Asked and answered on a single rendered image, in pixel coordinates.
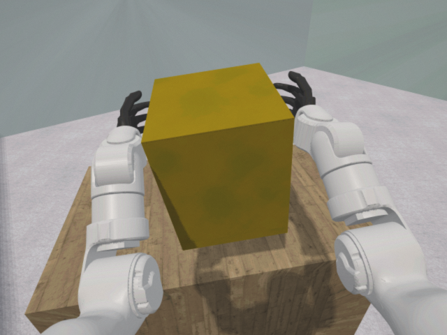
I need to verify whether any right robot upper arm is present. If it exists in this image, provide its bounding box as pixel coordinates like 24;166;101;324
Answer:
335;222;447;335

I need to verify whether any carton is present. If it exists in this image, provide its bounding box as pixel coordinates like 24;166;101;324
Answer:
141;63;295;251

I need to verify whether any robot left hand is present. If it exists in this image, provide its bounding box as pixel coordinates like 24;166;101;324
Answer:
117;91;150;134

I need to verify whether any pedestal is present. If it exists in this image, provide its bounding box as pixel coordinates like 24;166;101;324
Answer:
25;144;373;335

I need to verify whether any robot right hand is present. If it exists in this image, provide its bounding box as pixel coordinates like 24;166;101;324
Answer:
273;71;316;117

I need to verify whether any left robot forearm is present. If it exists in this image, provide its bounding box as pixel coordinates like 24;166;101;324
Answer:
78;126;149;309

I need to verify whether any right robot forearm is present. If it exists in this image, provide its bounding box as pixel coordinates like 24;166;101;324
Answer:
293;105;427;274

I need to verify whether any left robot upper arm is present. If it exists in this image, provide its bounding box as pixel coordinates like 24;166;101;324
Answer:
40;253;163;335

